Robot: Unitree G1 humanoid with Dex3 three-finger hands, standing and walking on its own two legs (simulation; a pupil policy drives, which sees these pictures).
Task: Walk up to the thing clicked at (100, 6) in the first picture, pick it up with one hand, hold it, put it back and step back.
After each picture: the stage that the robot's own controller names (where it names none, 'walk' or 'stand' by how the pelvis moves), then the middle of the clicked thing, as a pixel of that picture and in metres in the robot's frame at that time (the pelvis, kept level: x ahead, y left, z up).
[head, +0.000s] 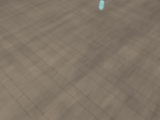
stand; (101, 5) +2.27 -0.32 -0.72
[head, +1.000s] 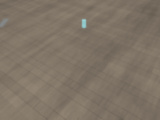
walk; (84, 23) +2.14 +0.09 -0.69
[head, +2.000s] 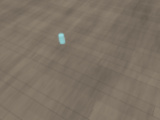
walk; (61, 38) +1.45 +0.36 -0.71
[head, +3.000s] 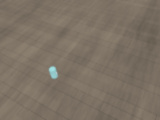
walk; (53, 72) +0.94 +0.36 -0.72
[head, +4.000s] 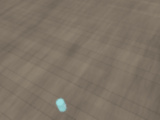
walk; (61, 105) +0.59 +0.26 -0.71
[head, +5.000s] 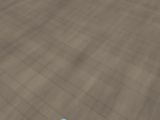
walk; out of the picture +0.39 +0.16 -0.70
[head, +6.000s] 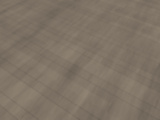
stand; out of the picture +0.31 +0.15 -0.72
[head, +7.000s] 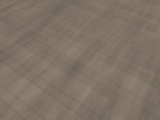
stand; out of the picture +0.32 +0.15 -0.73
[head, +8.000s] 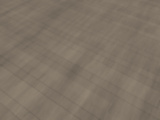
stand; out of the picture +0.31 +0.17 -0.73
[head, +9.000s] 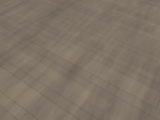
stand; out of the picture +0.30 +0.17 -0.73
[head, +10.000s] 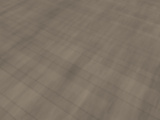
stand; out of the picture +0.30 +0.17 -0.73
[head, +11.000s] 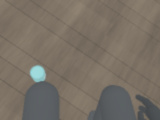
go down; (38, 74) +0.38 +0.19 -0.37
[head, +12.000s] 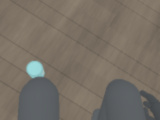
go down; (36, 71) +0.38 +0.20 -0.30
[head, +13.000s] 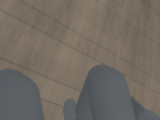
close in; out of the picture +0.37 +0.23 -0.22
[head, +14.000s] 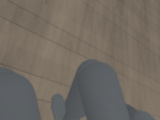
close; out of the picture +0.38 +0.24 -0.22
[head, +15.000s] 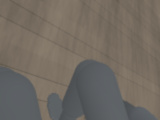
lift; out of the picture +0.37 +0.24 -0.22
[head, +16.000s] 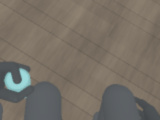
lift; (19, 85) +0.30 +0.22 -0.08
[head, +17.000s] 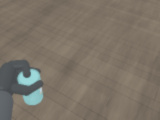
hold; (31, 87) +0.33 +0.17 +0.04
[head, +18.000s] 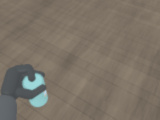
hold; (36, 90) +0.33 +0.17 -0.01
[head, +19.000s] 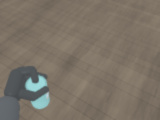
hold; (38, 92) +0.32 +0.16 -0.01
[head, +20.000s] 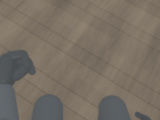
crouch; out of the picture +0.10 +0.29 -0.46
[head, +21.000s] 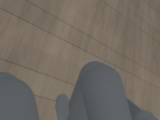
lower; out of the picture -0.15 +0.25 -0.25
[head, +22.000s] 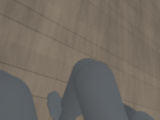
lower; out of the picture -0.36 +0.18 -0.25
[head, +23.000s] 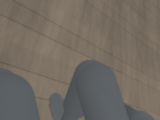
lower; out of the picture -0.56 +0.13 -0.25
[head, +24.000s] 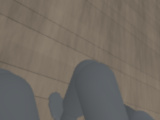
lower; out of the picture -0.75 +0.08 -0.25
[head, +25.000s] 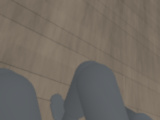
lower; out of the picture -0.93 +0.04 -0.25
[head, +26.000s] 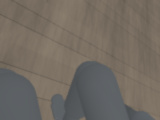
open; out of the picture -1.11 +0.01 -0.25
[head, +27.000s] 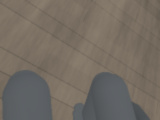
stand; out of the picture -1.28 +0.06 -0.29
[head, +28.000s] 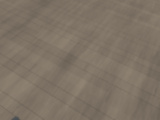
stand; out of the picture -1.50 +0.37 -0.66
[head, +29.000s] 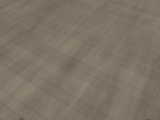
stand; out of the picture -1.62 +0.42 -0.69
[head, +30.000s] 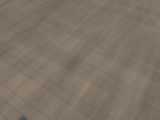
stand; out of the picture -1.78 +0.42 -0.69
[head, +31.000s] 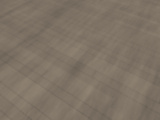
stand; out of the picture -1.89 +0.43 -0.74
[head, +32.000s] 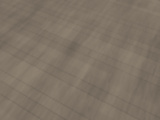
walk; out of the picture -1.95 +0.20 -0.72
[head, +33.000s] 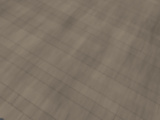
walk; out of the picture -1.80 +0.27 -0.72
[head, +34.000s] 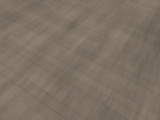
stand; out of the picture -1.61 +0.43 -0.72
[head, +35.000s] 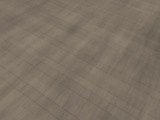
stand; out of the picture -1.73 +0.47 -0.74
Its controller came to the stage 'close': yes
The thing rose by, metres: 0.70
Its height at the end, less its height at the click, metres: -0.02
